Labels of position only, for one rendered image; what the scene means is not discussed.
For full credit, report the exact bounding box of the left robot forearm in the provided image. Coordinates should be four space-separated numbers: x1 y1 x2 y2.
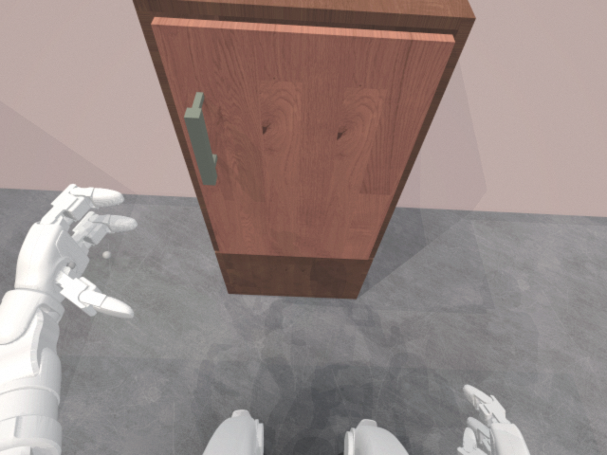
0 288 64 455

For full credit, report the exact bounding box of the right robot hand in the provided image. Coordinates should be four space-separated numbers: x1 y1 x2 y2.
457 385 530 455

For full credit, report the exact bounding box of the handle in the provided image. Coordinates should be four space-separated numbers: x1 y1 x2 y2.
184 92 217 186

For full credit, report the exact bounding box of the right robot thigh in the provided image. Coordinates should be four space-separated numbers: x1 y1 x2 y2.
344 426 409 455

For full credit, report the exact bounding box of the left robot hand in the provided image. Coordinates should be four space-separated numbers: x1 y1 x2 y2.
14 184 138 319

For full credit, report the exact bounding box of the robot left shin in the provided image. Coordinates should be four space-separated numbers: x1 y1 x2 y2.
231 409 251 417

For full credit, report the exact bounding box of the cupboard door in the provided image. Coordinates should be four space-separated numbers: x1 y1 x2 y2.
151 17 455 260

